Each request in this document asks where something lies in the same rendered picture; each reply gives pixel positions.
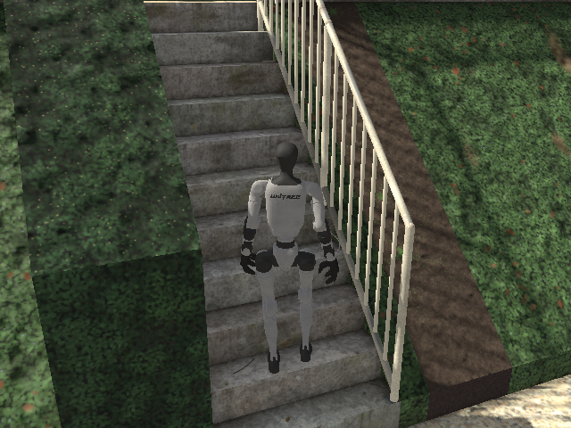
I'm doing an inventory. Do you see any robot head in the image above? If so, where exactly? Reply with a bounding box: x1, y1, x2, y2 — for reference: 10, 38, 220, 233
271, 142, 302, 185

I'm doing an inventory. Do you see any robot left upper arm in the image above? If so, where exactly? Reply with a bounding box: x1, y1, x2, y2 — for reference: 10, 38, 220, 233
246, 180, 268, 229

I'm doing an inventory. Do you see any robot right forearm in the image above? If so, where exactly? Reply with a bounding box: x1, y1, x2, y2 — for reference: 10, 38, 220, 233
318, 218, 336, 261

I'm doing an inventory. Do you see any left robot thigh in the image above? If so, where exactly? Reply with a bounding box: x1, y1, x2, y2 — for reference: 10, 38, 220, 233
255, 250, 277, 317

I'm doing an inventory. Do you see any robot left forearm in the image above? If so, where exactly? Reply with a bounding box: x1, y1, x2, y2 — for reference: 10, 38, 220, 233
241, 216, 256, 256

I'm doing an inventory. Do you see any robot left hand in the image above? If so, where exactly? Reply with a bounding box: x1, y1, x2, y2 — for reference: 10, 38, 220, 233
240, 253, 256, 275

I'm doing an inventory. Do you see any robot right hand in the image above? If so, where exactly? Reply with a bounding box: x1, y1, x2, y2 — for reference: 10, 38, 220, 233
319, 258, 339, 284

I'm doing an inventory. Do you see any robot right upper arm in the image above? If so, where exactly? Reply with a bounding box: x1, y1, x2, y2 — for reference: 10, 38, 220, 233
304, 181, 327, 232

